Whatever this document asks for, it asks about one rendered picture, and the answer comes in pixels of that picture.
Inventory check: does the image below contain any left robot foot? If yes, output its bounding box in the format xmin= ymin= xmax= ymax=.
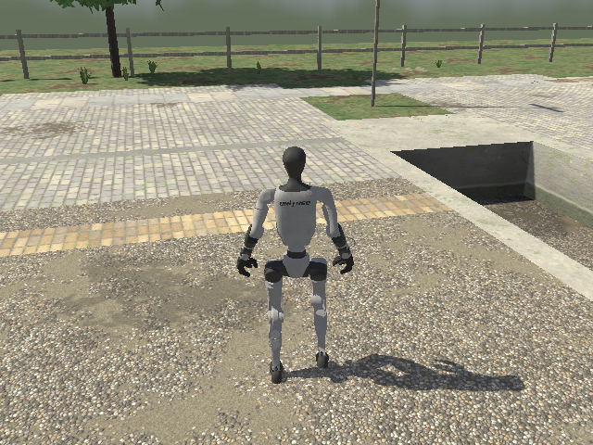
xmin=270 ymin=361 xmax=283 ymax=384

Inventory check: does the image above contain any right robot upper arm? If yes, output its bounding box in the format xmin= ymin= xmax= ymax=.
xmin=314 ymin=186 xmax=340 ymax=238

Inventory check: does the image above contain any robot foot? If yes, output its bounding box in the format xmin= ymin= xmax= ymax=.
xmin=270 ymin=361 xmax=283 ymax=384
xmin=316 ymin=352 xmax=329 ymax=368

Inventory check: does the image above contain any right robot foot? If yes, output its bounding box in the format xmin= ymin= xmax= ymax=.
xmin=316 ymin=352 xmax=329 ymax=368

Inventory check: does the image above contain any robot right hand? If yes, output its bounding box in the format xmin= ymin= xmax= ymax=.
xmin=333 ymin=254 xmax=354 ymax=274

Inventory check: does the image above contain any left robot upper arm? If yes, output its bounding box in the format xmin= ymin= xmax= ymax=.
xmin=249 ymin=187 xmax=276 ymax=239

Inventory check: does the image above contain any right robot forearm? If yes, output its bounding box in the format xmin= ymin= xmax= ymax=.
xmin=332 ymin=224 xmax=351 ymax=259

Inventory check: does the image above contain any robot left hand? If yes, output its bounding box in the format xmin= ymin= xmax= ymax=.
xmin=236 ymin=257 xmax=258 ymax=277

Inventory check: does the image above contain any left robot forearm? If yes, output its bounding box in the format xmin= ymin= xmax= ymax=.
xmin=239 ymin=224 xmax=258 ymax=261

